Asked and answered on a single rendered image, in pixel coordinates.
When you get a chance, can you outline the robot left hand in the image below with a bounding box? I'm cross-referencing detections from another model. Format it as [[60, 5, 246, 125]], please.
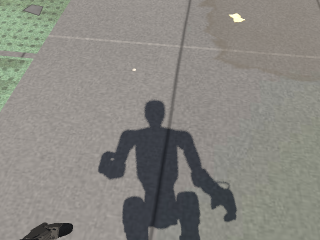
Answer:
[[20, 222, 73, 240]]

